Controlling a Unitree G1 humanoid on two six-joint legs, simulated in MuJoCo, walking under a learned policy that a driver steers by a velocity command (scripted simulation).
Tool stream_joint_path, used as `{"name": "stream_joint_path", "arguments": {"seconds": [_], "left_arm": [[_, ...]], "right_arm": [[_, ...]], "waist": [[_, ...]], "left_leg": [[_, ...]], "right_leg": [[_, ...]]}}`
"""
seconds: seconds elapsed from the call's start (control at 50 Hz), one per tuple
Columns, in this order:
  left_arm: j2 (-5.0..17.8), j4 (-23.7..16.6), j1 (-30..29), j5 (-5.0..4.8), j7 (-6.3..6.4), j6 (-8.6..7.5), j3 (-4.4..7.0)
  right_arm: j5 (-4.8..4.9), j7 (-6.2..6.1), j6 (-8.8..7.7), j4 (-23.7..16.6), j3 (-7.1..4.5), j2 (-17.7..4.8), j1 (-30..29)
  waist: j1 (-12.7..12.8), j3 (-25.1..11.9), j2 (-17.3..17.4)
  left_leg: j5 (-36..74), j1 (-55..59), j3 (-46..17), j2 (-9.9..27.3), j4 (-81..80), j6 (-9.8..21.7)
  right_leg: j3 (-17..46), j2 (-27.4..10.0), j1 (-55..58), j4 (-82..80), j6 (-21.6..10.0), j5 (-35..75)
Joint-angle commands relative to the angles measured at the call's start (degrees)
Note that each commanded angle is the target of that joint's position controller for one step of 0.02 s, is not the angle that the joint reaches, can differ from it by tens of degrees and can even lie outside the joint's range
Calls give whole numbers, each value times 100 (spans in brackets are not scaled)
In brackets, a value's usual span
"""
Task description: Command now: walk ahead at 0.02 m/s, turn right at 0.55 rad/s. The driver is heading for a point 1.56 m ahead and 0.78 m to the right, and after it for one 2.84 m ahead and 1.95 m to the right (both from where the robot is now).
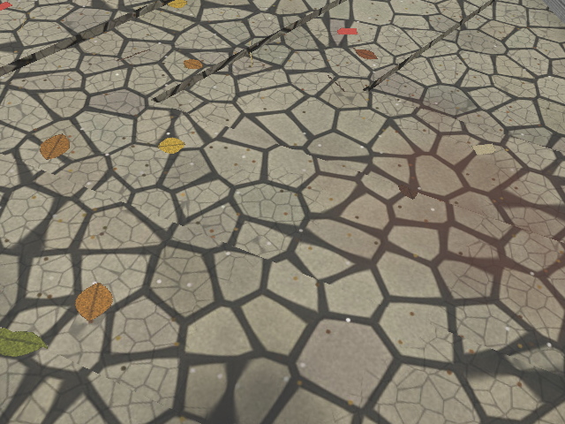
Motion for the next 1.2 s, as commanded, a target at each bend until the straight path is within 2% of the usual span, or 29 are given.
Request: {"name": "stream_joint_path", "arguments": {"seconds": [0.02,0.12,0.2,0.24,0.26,0.28,0.3,0.32,0.36,0.38,0.42,0.52,0.66,0.74,0.76,0.78,0.8,0.82,0.84,0.86,0.9,0.96,1.02,1.06,1.1,1.14,1.16,1.18,1.2], "left_arm": [[267,-463,-35,-45,-2,20,68],[97,-736,-213,8,-117,5,-45],[179,-756,-36,-19,-234,63,-1],[184,-624,328,-14,-281,37,49],[450,-659,301,4,-248,4,130],[1286,-795,389,85,-152,-16,318],[1260,-829,597,360,-217,-101,252],[1152,-790,464,423,-250,-185,199],[783,-748,-208,142,-152,-200,99],[671,-745,-381,39,-99,-172,37],[603,-706,-352,67,-28,-135,-18],[516,-702,-344,107,106,-170,-108],[659,-839,-364,153,114,-81,11],[702,-869,-338,-23,70,-11,103],[631,-893,-398,-92,84,-26,100],[540,-1323,-978,-190,79,-67,139],[512,-1374,-1030,-184,-9,-252,162],[837,-1052,-863,-159,-35,-310,293],[872,-783,-490,-64,-27,-231,332],[721,-626,-149,28,-11,-148,296],[390,-542,98,23,-39,-26,199],[234,-837,-442,-58,-101,-19,75],[194,-1119,-965,-61,-250,-34,8],[107,-1233,-935,-47,-347,-36,-62],[187,-1186,-767,-87,-377,-45,-45],[171,-912,-187,-68,-389,-78,-11],[159,-607,431,-58,-383,-100,27],[333,-276,1222,-43,-345,-139,122],[1081,-315,1612,0,-256,-241,222]], "right_arm": [[9,-61,-16,-384,-196,-772,-202],[31,-94,93,-300,-338,-1117,-163],[177,-71,126,-198,-375,-1158,-211],[287,-92,118,-123,-360,-1057,-250],[268,-64,82,13,-329,-870,128],[-59,-23,77,-209,-208,-531,166],[-47,-63,83,-331,-221,-673,-509],[102,-92,143,-280,-286,-860,-592],[127,-228,281,-22,-339,-843,-353],[83,-269,317,25,-364,-870,-231],[101,-258,322,9,-339,-767,-195],[176,-239,315,-125,-282,-724,-288],[203,-27,160,-84,-249,-632,-34],[222,123,70,245,-325,-707,805],[192,118,64,387,-361,-724,1132],[-15,141,1,627,-563,-1503,1733],[-87,182,-119,286,-636,-1759,690],[-221,108,-199,-51,-496,-1221,-84],[-85,39,-197,-183,-421,-995,-480],[81,4,-181,-251,-356,-809,-713],[126,-63,-124,-279,-230,-634,-745],[96,-111,-109,-223,-213,-702,-203],[105,-74,-100,-93,-372,-1122,561],[191,24,-122,-86,-473,-1395,489],[277,123,-194,-115,-497,-1435,294],[399,216,-277,-123,-472,-1358,-6],[405,255,-311,-100,-415,-1171,-91],[343,296,-369,-72,-299,-794,-32],[75,395,-449,-392,-117,-321,134]], "waist": [[-34,-190,1270],[-128,-623,1428],[-100,-649,1490],[114,-645,1248],[5,-557,544],[-181,-535,-1526],[408,-1015,-1449],[396,-1024,-800],[53,-546,-391],[-50,-576,-407],[-48,-759,-461],[74,-876,-618],[103,-586,-967],[-116,-450,-1177],[-299,-381,-1095],[-454,-90,860],[-249,418,2215],[-60,382,1459],[211,189,972],[298,70,770],[333,106,737],[-67,152,996],[-578,-68,1177],[-519,-147,1398],[-375,-31,1344],[18,7,1147],[307,-96,938],[600,-350,269],[336,-543,-1662]], "left_leg": [[1768,724,-707,1192,-815,1052],[3797,1095,-354,1571,-353,1247],[3647,1115,-246,1692,-73,1161],[3070,782,54,1493,417,774],[1863,146,472,1129,1051,267],[-1679,-1810,953,309,2751,-432],[-3111,-2189,20,-165,4296,-521],[-2837,-2194,-331,-116,4923,-448],[-1871,-2317,-448,-122,4952,-426],[-1570,-2128,-440,-189,5050,-487],[-1213,-1955,-409,-426,5432,-556],[-838,-1943,-502,-524,5052,-540],[-1247,-783,-398,-508,2480,-412],[-1023,370,-84,-682,694,-28],[-709,854,-83,-594,-56,145],[-1478,909,-1776,569,-921,909],[-1166,552,-3539,2021,-1520,1489],[-683,191,-2971,1984,-1292,1436],[-114,25,-2191,1631,-1105,1175],[368,113,-1685,1440,-1001,1028],[892,-20,-826,1115,-971,891],[1114,898,-390,1102,-800,877],[397,1809,-556,1511,-825,1007],[-293,1485,-600,1764,-976,998],[-512,701,-351,1712,-1069,904],[-611,68,-57,1574,-813,801],[-560,-329,199,1385,-281,710],[-540,-807,698,966,979,480],[-2374,-2593,857,252,3347,4]], "right_leg": [[-321,-311,-553,151,242,323],[-597,-608,291,-1115,256,132],[-867,-631,875,-2286,-6,409],[-1041,-463,1662,-3698,-320,1614],[-498,-654,2289,-4257,-541,3243],[1664,-2295,3318,-4018,-1396,6508],[2216,-3025,2944,-4073,-2531,7231],[1806,-2762,2703,-4181,-2481,6321],[1190,-2012,2465,-4155,-1749,5001],[1075,-1868,2302,-4129,-1626,4986],[1093,-1794,2299,-4117,-1609,4991],[1655,-1735,2531,-4374,-1583,3092],[2415,-1430,2025,-4899,-1375,503],[2651,-1168,1365,-5193,-1103,-399],[2479,-902,979,-5071,-866,-664],[1089,198,-274,-3753,-324,-1238],[775,334,-1350,-2105,-240,-770],[1021,-88,-1136,-1050,-238,-435],[717,39,-610,-320,-217,-113],[577,49,-488,237,-169,242],[174,50,-216,1118,-78,691],[-188,-283,-754,244,68,1156],[-393,-586,-867,-976,172,863],[-676,-766,-255,-1567,28,290],[-927,-739,696,-2136,-206,62],[-1191,-568,1821,-3161,-473,686],[-1358,-371,2685,-3701,-605,984],[-1159,-315,3705,-4156,-751,931],[1449,-1940,4760,-4083,-1424,1822]]}}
